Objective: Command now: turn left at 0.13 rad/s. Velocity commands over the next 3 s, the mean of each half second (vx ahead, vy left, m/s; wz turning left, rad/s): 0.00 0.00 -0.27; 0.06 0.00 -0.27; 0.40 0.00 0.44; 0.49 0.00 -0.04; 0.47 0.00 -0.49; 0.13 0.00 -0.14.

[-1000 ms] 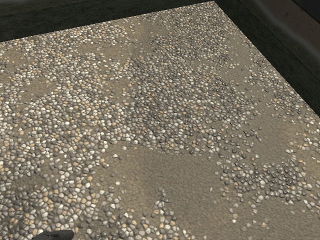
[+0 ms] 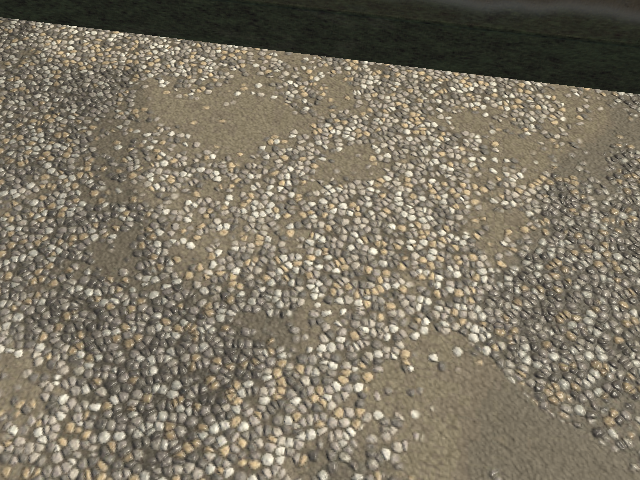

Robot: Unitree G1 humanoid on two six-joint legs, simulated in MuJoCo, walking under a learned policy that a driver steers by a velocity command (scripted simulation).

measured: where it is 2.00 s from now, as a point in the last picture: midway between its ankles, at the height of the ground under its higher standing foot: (364, 461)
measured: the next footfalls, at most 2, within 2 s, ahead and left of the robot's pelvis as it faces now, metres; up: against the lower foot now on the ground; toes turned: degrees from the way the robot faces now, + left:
right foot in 0.02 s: +0.04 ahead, -0.14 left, +0.00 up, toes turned +4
right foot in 0.68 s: -0.01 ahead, -0.18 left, +0.00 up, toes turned -21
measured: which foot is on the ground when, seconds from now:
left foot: down 0.00-0.68, up 0.70-1.00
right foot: up 0.00-0.00, down 0.02-0.36, up 0.38-0.66, down 0.68-1.00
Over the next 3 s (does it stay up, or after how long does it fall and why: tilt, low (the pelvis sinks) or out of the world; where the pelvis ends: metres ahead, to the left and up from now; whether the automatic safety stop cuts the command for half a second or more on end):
stays up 0.91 -0.16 -0.01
